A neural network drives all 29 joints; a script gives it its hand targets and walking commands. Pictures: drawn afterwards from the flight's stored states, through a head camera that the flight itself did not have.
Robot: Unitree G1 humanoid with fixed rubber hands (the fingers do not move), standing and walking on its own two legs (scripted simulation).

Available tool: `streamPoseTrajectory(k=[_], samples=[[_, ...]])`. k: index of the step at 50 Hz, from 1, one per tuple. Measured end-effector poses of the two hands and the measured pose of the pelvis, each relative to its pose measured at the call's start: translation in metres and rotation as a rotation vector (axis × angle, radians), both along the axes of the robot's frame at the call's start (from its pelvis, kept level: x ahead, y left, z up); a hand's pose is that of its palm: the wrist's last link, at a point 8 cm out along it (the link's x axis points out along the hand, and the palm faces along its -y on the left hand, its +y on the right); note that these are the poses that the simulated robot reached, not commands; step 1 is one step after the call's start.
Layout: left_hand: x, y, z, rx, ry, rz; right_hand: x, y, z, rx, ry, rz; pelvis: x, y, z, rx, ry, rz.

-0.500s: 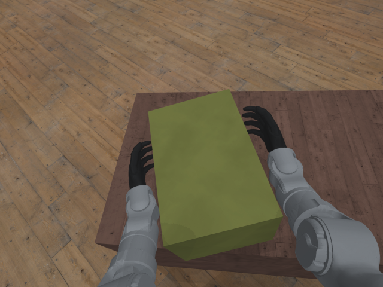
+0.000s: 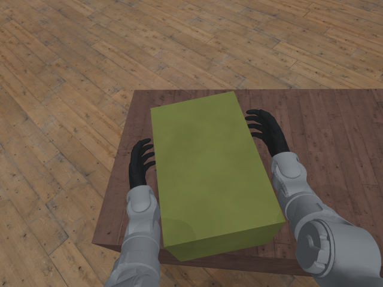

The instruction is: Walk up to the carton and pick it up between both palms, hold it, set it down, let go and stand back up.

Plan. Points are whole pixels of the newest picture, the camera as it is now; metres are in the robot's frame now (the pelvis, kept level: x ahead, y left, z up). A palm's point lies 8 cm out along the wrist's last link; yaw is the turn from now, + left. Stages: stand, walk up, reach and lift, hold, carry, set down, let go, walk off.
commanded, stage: set down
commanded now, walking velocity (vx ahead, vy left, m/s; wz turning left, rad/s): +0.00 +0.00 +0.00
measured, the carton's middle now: (207, 174) +0.39 +0.04 -0.06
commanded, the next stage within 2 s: none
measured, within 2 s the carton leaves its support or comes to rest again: neither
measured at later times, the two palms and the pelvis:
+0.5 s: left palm (140, 180) +0.35 +0.18 -0.01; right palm (275, 148) +0.43 -0.10 +0.00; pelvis +0.00 -0.01 +0.00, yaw +0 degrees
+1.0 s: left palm (141, 177) +0.36 +0.19 -0.03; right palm (270, 144) +0.45 -0.10 -0.02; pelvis +0.00 +0.00 -0.01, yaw -1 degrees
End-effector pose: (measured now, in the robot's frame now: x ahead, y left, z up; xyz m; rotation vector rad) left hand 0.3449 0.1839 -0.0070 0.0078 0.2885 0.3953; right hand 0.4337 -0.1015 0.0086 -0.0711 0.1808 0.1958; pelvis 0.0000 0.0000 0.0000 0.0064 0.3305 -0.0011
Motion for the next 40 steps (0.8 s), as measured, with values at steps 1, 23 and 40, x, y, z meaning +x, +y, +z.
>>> streamPoseTrajectory(k=[1, 23, 40], samples=[[0.001, 0.000, 0.000, 0.001, -0.002, 0.000, 0.000, -0.001, -0.001, 0.000, 0.002, -0.001, 0.000, 0.000, 0.000, 0.000, 0.001, 0.000], [0.000, -0.001, -0.004, 0.013, -0.020, -0.001, -0.002, -0.002, -0.009, 0.007, 0.019, -0.009, -0.003, -0.006, -0.003, 0.004, 0.017, -0.006], [0.001, -0.001, -0.013, 0.004, 0.013, 0.004, 0.001, -0.002, -0.019, -0.018, 0.061, 0.001, -0.002, -0.007, -0.006, 0.001, 0.046, -0.008]])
